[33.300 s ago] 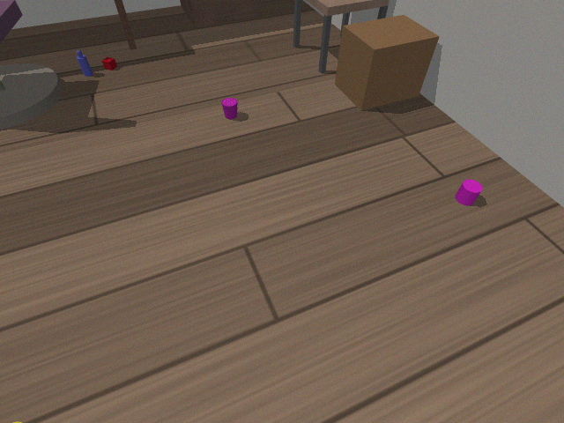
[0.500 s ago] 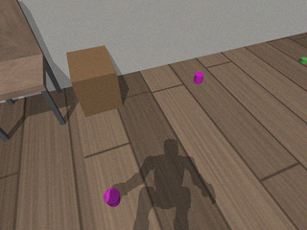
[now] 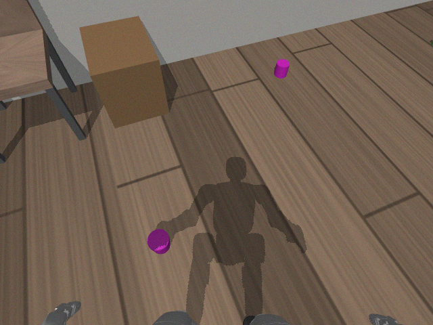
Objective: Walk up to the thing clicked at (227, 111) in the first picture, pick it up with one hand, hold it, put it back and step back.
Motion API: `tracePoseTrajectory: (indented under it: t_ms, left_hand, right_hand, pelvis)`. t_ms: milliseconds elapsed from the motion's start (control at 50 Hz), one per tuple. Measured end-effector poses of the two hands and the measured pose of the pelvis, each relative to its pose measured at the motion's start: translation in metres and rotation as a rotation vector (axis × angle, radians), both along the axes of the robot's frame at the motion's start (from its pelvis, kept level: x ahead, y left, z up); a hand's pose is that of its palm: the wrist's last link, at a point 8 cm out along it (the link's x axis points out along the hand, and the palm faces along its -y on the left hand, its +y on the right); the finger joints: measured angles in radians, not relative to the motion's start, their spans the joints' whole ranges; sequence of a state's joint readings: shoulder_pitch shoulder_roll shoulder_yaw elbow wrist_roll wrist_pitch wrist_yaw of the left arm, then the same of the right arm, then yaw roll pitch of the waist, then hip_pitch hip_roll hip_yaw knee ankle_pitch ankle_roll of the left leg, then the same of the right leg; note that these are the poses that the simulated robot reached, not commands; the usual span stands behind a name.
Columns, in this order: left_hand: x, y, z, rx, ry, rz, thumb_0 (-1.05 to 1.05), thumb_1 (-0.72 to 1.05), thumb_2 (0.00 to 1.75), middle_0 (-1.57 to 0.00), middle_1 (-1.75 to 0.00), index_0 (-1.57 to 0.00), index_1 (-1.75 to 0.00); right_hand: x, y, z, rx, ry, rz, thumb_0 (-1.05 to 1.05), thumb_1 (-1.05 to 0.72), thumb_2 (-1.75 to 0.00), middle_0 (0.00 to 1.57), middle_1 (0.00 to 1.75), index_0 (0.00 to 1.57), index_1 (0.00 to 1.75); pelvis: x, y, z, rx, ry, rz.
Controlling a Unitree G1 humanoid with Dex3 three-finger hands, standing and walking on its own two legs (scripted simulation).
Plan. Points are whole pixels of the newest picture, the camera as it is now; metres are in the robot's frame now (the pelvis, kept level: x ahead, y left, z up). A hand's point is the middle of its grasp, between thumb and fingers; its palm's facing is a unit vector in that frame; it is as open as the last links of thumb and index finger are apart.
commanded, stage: step back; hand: left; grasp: from above
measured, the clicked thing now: (160, 242) +0.45 +0.25 -0.72
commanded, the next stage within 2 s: none
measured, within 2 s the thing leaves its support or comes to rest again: neither
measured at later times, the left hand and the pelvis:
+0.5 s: hand out of the picture +0.04 +0.28 -0.17, palm faces -0.12 -0.91 -0.39, open 7.4 cm; pelvis -0.08 +0.02 -0.02, yaw -5 degrees
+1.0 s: hand out of the picture -0.09 +0.30 -0.16, palm faces -0.03 -0.94 -0.33, open 7.4 cm; pelvis -0.22 +0.04 +0.00, yaw -1 degrees
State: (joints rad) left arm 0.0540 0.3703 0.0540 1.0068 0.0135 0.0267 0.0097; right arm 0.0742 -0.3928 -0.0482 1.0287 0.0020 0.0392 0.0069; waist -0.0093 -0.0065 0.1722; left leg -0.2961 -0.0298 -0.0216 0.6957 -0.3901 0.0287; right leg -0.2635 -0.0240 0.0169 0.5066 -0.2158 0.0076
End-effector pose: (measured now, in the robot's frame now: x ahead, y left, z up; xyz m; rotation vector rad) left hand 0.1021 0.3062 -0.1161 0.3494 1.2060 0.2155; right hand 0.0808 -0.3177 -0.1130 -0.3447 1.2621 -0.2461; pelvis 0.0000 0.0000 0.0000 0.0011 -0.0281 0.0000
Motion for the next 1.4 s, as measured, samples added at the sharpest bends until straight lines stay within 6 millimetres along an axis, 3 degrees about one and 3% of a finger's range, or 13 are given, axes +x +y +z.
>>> tracePoseTrajectory:
  t_ms: [120, 220, 380, 540, 640, 720, 860, 920, 1000, 1120, 1260, 1340, 1400]
  left_hand:
    - [0.017, 0.027, -0.016, -0.004, -0.067, -0.031, 0.00, 0.90, 0.90, -0.21, -0.30, -0.21, -0.30]
    - [0.012, 0.027, -0.014, -0.022, -0.065, -0.057, 0.00, 0.90, 0.90, -0.21, -0.30, -0.20, -0.30]
    - [-0.029, 0.021, -0.016, -0.024, -0.010, -0.097, 0.00, 0.90, 0.90, -0.21, -0.30, -0.21, -0.30]
    - [-0.075, 0.007, -0.006, 0.015, -0.018, -0.111, 0.00, 0.90, 0.90, -0.21, -0.30, -0.21, -0.30]
    - [-0.103, 0.006, 0.012, 0.022, -0.050, -0.091, 0.00, 0.90, 0.90, -0.21, -0.30, -0.21, -0.30]
    - [-0.114, 0.009, 0.019, 0.029, -0.089, -0.084, 0.00, 0.90, 0.90, -0.21, -0.30, -0.21, -0.30]
    - [-0.139, 0.027, 0.001, 0.000, -0.167, -0.082, 0.00, 0.90, 0.90, -0.21, -0.30, -0.21, -0.30]
    - [-0.162, 0.034, -0.009, -0.025, -0.146, -0.066, 0.00, 0.90, 0.90, -0.21, -0.30, -0.21, -0.30]
    - [-0.198, 0.036, -0.007, -0.047, -0.092, -0.044, 0.00, 0.90, 0.90, -0.21, -0.30, -0.21, -0.30]
    - [-0.257, 0.043, -0.008, -0.027, -0.031, -0.032, 0.00, 0.90, 0.90, -0.21, -0.30, -0.21, -0.30]
    - [-0.317, 0.032, -0.015, 0.017, 0.030, -0.081, 0.00, 0.90, 0.90, -0.21, -0.30, -0.20, -0.30]
    - [-0.354, 0.014, -0.007, 0.023, 0.016, -0.079, 0.00, 0.90, 0.90, -0.21, -0.30, -0.20, -0.30]
    - [-0.382, 0.005, 0.006, 0.024, 0.009, -0.071, 0.00, 0.90, 0.90, -0.21, -0.30, -0.21, -0.30]
  right_hand:
    - [-0.031, 0.014, 0.004, -0.061, 0.021, 0.001, 0.00, -0.90, -0.89, 0.20, 0.30, 0.20, 0.30]
    - [-0.057, 0.031, 0.015, -0.063, 0.032, -0.006, 0.01, -0.90, -0.89, 0.20, 0.30, 0.20, 0.30]
    - [-0.074, 0.040, 0.007, -0.039, -0.051, -0.031, 0.01, -0.90, -0.89, 0.21, 0.30, 0.20, 0.30]
    - [-0.103, 0.026, -0.019, 0.021, -0.099, -0.054, 0.01, -0.90, -0.89, 0.21, 0.30, 0.20, 0.30]
    - [-0.124, 0.023, -0.011, 0.036, -0.085, -0.046, 0.01, -0.90, -0.89, 0.21, 0.30, 0.20, 0.30]
    - [-0.148, 0.020, -0.006, 0.012, -0.062, -0.020, 0.01, -0.90, -0.89, 0.21, 0.30, 0.20, 0.30]
    - [-0.192, 0.029, -0.005, -0.056, -0.030, 0.032, 0.01, -0.90, -0.89, 0.20, 0.30, 0.20, 0.30]
    - [-0.215, 0.043, 0.003, -0.054, -0.031, 0.037, 0.01, -0.90, -0.89, 0.20, 0.30, 0.20, 0.30]
    - [-0.239, 0.050, 0.020, -0.058, -0.041, 0.039, 0.01, -0.90, -0.89, 0.21, 0.30, 0.20, 0.30]
    - [-0.253, 0.046, 0.030, -0.072, -0.108, 0.042, 0.01, -0.90, -0.89, 0.21, 0.30, 0.20, 0.30]
    - [-0.284, 0.023, 0.015, -0.060, -0.208, 0.034, 0.01, -0.90, -0.89, 0.21, 0.30, 0.20, 0.30]
    - [-0.319, 0.006, -0.004, -0.031, -0.202, 0.005, 0.01, -0.90, -0.89, 0.21, 0.30, 0.20, 0.30]
    - [-0.352, 0.004, -0.005, -0.007, -0.155, -0.018, 0.01, -0.90, -0.89, 0.21, 0.30, 0.20, 0.30]
  pelvis:
    - [-0.018, 0.023, -0.013, -0.010, 0.005, -0.001]
    - [-0.031, 0.030, -0.003, -0.030, 0.011, -0.010]
    - [-0.057, 0.033, -0.006, -0.014, 0.001, -0.060]
    - [-0.093, 0.020, -0.017, -0.033, -0.037, -0.079]
    - [-0.114, 0.015, -0.006, 0.028, -0.027, -0.085]
    - [-0.135, 0.019, -0.003, 0.031, 0.000, -0.069]
    - [-0.182, 0.036, -0.017, 0.000, -0.007, -0.005]
    - [-0.202, 0.041, -0.016, 0.029, -0.036, -0.027]
    - [-0.220, 0.043, -0.003, -0.030, -0.022, -0.015]
    - [-0.256, 0.039, 0.000, -0.030, 0.000, -0.056]
    - [-0.312, 0.024, -0.016, -0.007, -0.016, -0.117]
    - [-0.346, 0.013, -0.021, -0.047, -0.042, -0.090]
    - [-0.363, 0.007, -0.013, 0.018, -0.034, -0.103]
